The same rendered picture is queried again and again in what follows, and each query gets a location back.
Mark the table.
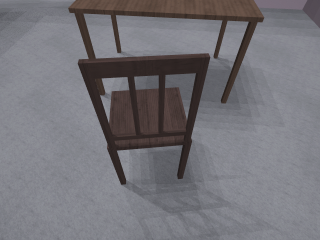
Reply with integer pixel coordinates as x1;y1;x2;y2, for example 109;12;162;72
68;0;264;104

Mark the chair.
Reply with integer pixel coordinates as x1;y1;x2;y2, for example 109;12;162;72
77;53;211;185

